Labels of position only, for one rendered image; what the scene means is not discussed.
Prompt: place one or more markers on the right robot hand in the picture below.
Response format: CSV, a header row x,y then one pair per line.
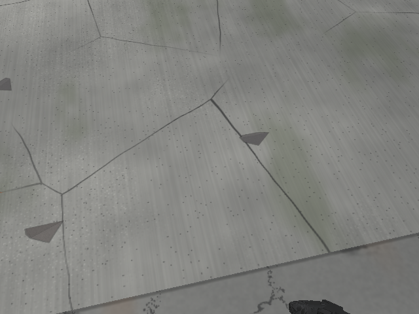
x,y
315,307

